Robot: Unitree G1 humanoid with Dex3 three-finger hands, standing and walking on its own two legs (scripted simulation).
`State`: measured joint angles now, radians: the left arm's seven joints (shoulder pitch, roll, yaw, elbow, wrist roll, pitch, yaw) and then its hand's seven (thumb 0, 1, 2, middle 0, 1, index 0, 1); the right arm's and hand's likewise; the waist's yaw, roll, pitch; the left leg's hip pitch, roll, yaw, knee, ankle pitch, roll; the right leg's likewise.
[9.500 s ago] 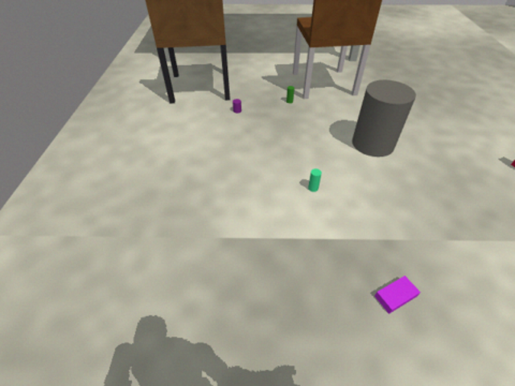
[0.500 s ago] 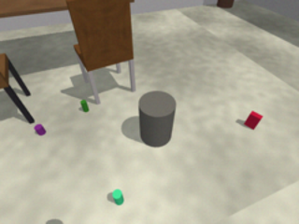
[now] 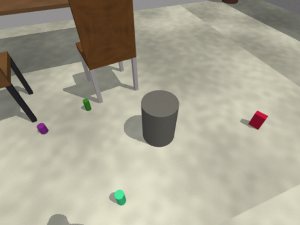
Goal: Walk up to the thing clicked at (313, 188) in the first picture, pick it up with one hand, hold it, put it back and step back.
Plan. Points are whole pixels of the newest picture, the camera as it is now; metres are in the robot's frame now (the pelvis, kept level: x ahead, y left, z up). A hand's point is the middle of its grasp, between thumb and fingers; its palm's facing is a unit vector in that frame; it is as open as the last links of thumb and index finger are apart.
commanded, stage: stand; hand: left
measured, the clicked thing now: (120, 197) +0.43 +0.20 -0.72
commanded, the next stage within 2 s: go down in 1.26 s
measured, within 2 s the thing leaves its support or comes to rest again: neither
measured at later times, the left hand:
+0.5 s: hand out of the picture +0.09 +0.25 -0.15, palm faces -0.03 -0.94 -0.34, open 7.4 cm
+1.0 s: hand out of the picture +0.07 +0.25 -0.16, palm faces -0.03 -0.94 -0.34, open 7.4 cm
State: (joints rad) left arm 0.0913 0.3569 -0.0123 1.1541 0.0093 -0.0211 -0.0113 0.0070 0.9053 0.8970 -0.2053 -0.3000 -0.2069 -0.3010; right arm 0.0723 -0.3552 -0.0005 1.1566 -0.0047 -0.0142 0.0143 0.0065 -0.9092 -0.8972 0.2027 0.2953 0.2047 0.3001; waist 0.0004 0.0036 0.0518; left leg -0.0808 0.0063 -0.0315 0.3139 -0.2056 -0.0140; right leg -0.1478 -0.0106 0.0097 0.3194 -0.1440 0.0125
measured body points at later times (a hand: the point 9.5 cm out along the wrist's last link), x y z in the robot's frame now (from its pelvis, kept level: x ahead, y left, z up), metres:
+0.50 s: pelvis +0.00 +0.00 +0.00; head +0.01 +0.00 +0.45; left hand +0.09 +0.30 -0.13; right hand +0.08 -0.30 -0.13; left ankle -0.02 +0.13 -0.75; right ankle +0.02 -0.13 -0.75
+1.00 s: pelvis +0.00 +0.00 +0.00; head +0.02 -0.01 +0.45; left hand +0.07 +0.30 -0.13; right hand +0.07 -0.31 -0.14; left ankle -0.02 +0.13 -0.75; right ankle +0.02 -0.13 -0.75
